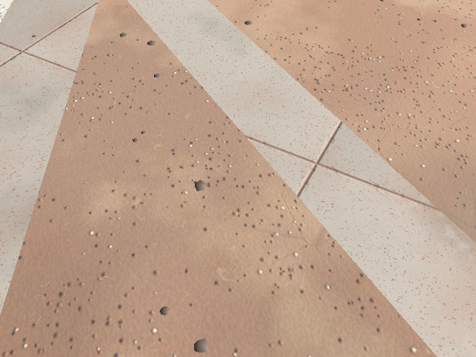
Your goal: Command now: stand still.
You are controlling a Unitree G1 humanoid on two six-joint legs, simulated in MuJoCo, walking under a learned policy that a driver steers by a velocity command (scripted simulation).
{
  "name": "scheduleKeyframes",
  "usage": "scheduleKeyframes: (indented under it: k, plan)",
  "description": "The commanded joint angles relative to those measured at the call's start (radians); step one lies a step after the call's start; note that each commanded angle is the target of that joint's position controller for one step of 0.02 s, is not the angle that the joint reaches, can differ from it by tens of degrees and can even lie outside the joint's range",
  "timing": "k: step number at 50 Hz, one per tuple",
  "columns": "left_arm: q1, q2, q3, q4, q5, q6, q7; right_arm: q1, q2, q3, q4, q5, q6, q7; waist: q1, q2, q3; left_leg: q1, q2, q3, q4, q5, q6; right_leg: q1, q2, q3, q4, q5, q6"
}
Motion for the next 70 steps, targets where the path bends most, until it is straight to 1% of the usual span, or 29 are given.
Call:
scheduleKeyframes:
  k: [1, 22, 23, 25, 27, 30, 31, 32, 34, 35, 36, 37, 38, 40, 42, 43, 49, 54, 57, 58, 59, 60, 61, 62, 63, 64, 65, 67, 70]
  plan:
    - [-0.003, 0.096, 0.016, -0.026, -0.002, -0.004, 0.006, 0.047, -0.117, -0.018, -0.015, 0.001, -0.002, -0.003, -0.002, 0.007, -0.052, -0.05, 0.039, -0.034, -0.082, 0.258, 0.024, 0.104, -0.041, 0.041, -0.033, 0.242, -0.034]
    - [-0.001, 0.086, 0.022, 0.038, -0.003, 0.007, 0.017, 0.084, -0.09, -0.013, -0.003, -0.002, 0.004, -0.01, 0.003, 0.011, -0.012, -0.068, 0.024, -0.013, -0.108, 0.159, 0.02, 0.099, -0.042, 0.047, -0.046, 0.172, -0.027]
    - [0.017, 0.075, 0.02, 0.05, -0.003, 0.008, 0.017, 0.108, -0.082, -0.011, 0.009, -0.001, 0.005, -0.011, 0.002, 0.013, -0.033, -0.06, 0.015, -0.004, -0.114, 0.052, 0.024, 0.106, -0.028, 0.033, -0.044, 0.06, -0.027]
    - [0.024, 0.086, 0.028, 0.054, -0.012, 0.009, 0.019, 0.111, -0.109, -0.022, 0.001, 0.011, 0.008, -0.016, 0.001, 0.039, 0.019, -0.111, 0.017, -0.026, -0.117, -0.263, 0.065, 0.029, 0.01, 0.001, -0.002, -0.297, -0.039]
    - [-0.005, 0.08, 0.028, 0.035, -0.013, -0.01, 0.015, 0.131, -0.131, -0.031, -0.016, 0.02, -0.003, -0.019, -0.017, 0.062, 0.102, -0.145, 0.078, -0.121, -0.159, -0.462, 0.116, -0.102, 0.01, 0.007, 0.045, -0.426, -0.05]
    - [-0.053, 0.031, 0.02, 0.002, -0.024, -0.06, -0.01, 0.196, -0.192, -0.058, -0.008, 0.032, -0.036, -0.011, -0.038, 0.184, 0.15, -0.07, 0.301, -0.418, -0.296, -0.513, 0.235, -0.246, -0.01, -0.033, 0.284, -0.217, -0.049]
    - [-0.045, 0.034, 0.021, -0.002, -0.028, -0.072, -0.019, 0.178, -0.181, -0.057, -0.02, 0.029, -0.045, -0.008, -0.023, 0.169, 0.157, -0.074, 0.325, -0.439, -0.299, -0.466, 0.246, -0.26, -0.033, -0.015, 0.309, -0.226, -0.064]
    - [-0.023, 0.031, 0.021, -0.001, -0.035, -0.081, -0.025, 0.15, -0.171, -0.055, -0.033, 0.031, -0.052, -0.003, 0.0, 0.163, 0.161, -0.081, 0.318, -0.41, -0.276, -0.401, 0.232, -0.238, -0.044, -0.011, 0.264, -0.248, -0.079]
    - [0.108, 0.041, 0.033, 0.048, -0.039, -0.091, -0.028, 0.076, -0.157, -0.051, -0.064, 0.038, -0.052, 0.009, 0.074, 0.126, 0.126, -0.188, 0.213, -0.244, -0.182, -0.264, 0.163, 0.031, -0.001, -0.06, 0.046, -0.182, -0.088]
    - [0.214, 0.073, 0.049, 0.089, -0.032, -0.09, -0.026, 0.043, -0.154, -0.049, -0.085, 0.035, -0.055, 0.012, 0.111, 0.078, 0.083, -0.271, 0.143, -0.155, -0.059, -0.09, 0.129, 0.201, 0.0, -0.022, 0.013, -0.109, -0.086]
    - [0.36, 0.163, 0.078, 0.119, -0.027, -0.093, -0.023, 0.015, -0.103, -0.035, -0.116, 0.032, -0.065, 0.014, 0.156, -0.146, 0.028, -0.43, 0.011, 0.016, 0.288, 0.04, 0.055, 0.365, -0.172, 0.29, -0.138, -0.212, -0.164]
    - [0.468, 0.222, 0.083, 0.132, -0.021, -0.103, -0.037, 0.008, -0.067, -0.026, -0.152, 0.03, -0.084, 0.01, 0.171, -0.319, -0.041, -0.601, -0.072, 0.008, 0.595, -0.222, 0.027, 0.476, -0.376, 0.708, -0.298, -0.241, -0.292]
    - [0.383, 0.146, 0.054, 0.113, -0.009, -0.117, -0.036, -0.001, -0.1, -0.036, -0.156, 0.049, -0.096, 0.016, 0.111, -0.168, 0.006, -0.688, -0.008, -0.092, 0.768, -0.226, 0.051, 0.436, -0.411, 0.718, -0.286, -0.241, -0.295]
    - [0.261, 0.083, 0.03, 0.064, -0.009, -0.128, -0.043, 0.01, -0.1, -0.04, -0.144, 0.051, -0.108, 0.029, 0.053, -0.055, 0.048, -0.712, 0.074, -0.088, 0.787, -0.035, 0.093, 0.364, -0.331, 0.47, -0.282, -0.118, -0.221]
    - [0.247, 0.046, 0.011, 0.053, -0.002, -0.116, -0.046, -0.008, -0.122, -0.058, -0.147, 0.034, -0.103, 0.033, 0.033, -0.048, 0.049, -0.651, 0.114, -0.055, 0.687, 0.079, 0.091, 0.312, -0.254, 0.284, -0.299, 0.098, -0.167]
    - [0.273, 0.051, 0.01, 0.057, 0.001, -0.11, -0.041, -0.011, -0.102, -0.057, -0.149, 0.034, -0.096, 0.039, 0.032, -0.077, 0.045, -0.618, 0.118, -0.038, 0.644, 0.096, 0.079, 0.289, -0.241, 0.236, -0.304, 0.183, -0.165]
    - [0.32, 0.111, 0.013, 0.039, 0.005, -0.092, -0.004, -0.265, -0.043, -0.029, -0.253, 0.027, -0.08, 0.051, 0.069, -0.062, 0.099, -0.547, 0.07, 0.043, 0.244, 0.296, 0.019, 0.179, -0.193, 0.094, -0.376, 0.27, -0.163]
    - [0.374, 0.118, 0.027, 0.055, -0.016, -0.089, -0.001, -0.371, -0.076, -0.025, -0.308, 0.037, -0.084, 0.075, 0.064, -0.073, 0.126, -0.497, 0.044, 0.039, 0.079, 0.336, 0.064, 0.285, -0.247, 0.061, -0.364, 0.33, -0.154]
    - [0.335, 0.154, 0.044, 0.04, -0.009, -0.075, -0.001, -0.252, -0.144, -0.055, -0.294, 0.035, -0.09, 0.08, -0.03, -0.117, 0.002, -0.298, -0.021, 0.07, 0.07, 0.256, 0.115, 0.38, -0.266, 0.032, -0.171, 0.778, -0.122]
    - [0.316, 0.151, 0.044, 0.032, -0.003, -0.065, -0.001, -0.096, -0.182, -0.079, -0.248, 0.036, -0.087, 0.074, -0.111, -0.125, -0.092, -0.105, -0.055, 0.09, 0.069, 0.246, 0.141, 0.351, -0.235, 0.004, 0.009, 0.896, -0.1]
    - [0.298, 0.137, 0.035, 0.014, 0.003, -0.062, -0.004, 0.082, -0.227, -0.099, -0.201, 0.034, -0.081, 0.064, -0.188, -0.112, -0.197, 0.182, 0.015, 0.01, 0.093, 0.235, 0.181, 0.172, -0.198, -0.01, 0.253, 0.769, -0.07]
    - [0.406, 0.015, 0.004, -0.004, 0.004, -0.076, -0.017, 0.229, -0.316, -0.12, -0.171, 0.004, -0.075, 0.057, -0.143, 0.117, -0.374, 0.572, 0.293, -0.457, 0.04, 0.015, 0.335, -0.222, -0.032, -0.026, 0.673, 0.269, -0.009]
    - [0.403, -0.009, -0.007, 0.008, -0.016, -0.109, -0.027, 0.228, -0.268, -0.098, -0.163, 0.004, -0.074, 0.06, -0.134, 0.223, -0.461, 0.604, 0.399, -0.814, -0.179, -0.104, 0.387, -0.365, 0.062, 0.125, 0.893, -0.339, -0.012]
    - [0.296, 0.081, 0.02, -0.03, -0.046, -0.13, -0.031, 0.123, -0.206, -0.079, -0.171, 0.018, -0.082, 0.063, -0.116, 0.183, -0.285, 0.468, 0.35, -0.689, -0.209, -0.133, 0.322, -0.471, -0.007, 0.156, 0.965, -0.306, -0.036]
    - [0.214, 0.111, 0.026, -0.058, -0.056, -0.14, -0.026, 0.023, -0.161, -0.064, -0.195, 0.019, -0.088, 0.064, -0.085, 0.109, -0.165, 0.288, 0.316, -0.518, -0.228, -0.049, 0.28, -0.469, -0.065, 0.121, 0.933, -0.214, -0.052]
    - [0.18, 0.109, 0.033, -0.064, -0.045, -0.139, -0.015, -0.047, -0.132, -0.054, -0.202, 0.008, -0.097, 0.071, -0.043, 0.034, -0.1, 0.122, 0.28, -0.4, -0.258, 0.062, 0.255, -0.416, -0.111, 0.102, 0.861, -0.133, -0.054]
    - [0.192, 0.102, 0.043, -0.059, -0.029, -0.125, -0.007, -0.08, -0.101, -0.044, -0.202, -0.003, -0.105, 0.077, -0.002, 0.036, -0.072, 0.013, 0.239, -0.311, -0.287, 0.13, 0.234, -0.345, -0.147, 0.103, 0.804, -0.087, -0.058]
    - [0.241, 0.05, 0.04, -0.052, -0.025, -0.096, -0.003, -0.07, -0.097, -0.041, -0.183, -0.004, -0.107, 0.08, 0.035, 0.071, -0.054, -0.092, 0.21, -0.234, -0.332, 0.163, 0.245, -0.272, -0.168, 0.101, 0.738, -0.079, -0.052]
    - [0.137, 0.069, 0.049, -0.098, -0.014, -0.081, 0.002, -0.009, -0.146, -0.048, -0.159, -0.003, -0.108, 0.056, 0.031, 0.059, 0.003, -0.12, 0.2, -0.173, -0.383, 0.195, 0.258, -0.365, -0.184, 0.082, 0.598, 0.022, -0.019]
Keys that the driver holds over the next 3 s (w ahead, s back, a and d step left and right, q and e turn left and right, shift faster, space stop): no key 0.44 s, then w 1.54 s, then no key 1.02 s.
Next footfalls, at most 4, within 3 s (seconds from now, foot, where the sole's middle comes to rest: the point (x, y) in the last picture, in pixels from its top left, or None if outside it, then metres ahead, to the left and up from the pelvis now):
1.18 left None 0.47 0.10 -0.78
1.72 right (290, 269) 0.78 -0.14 -0.78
2.22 left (222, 201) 1.05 0.08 -0.78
2.54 right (291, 218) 0.98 -0.16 -0.78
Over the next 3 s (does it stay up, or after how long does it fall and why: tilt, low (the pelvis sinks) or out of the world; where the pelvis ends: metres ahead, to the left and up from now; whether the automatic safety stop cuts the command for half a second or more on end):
stays up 0.97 -0.03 0.00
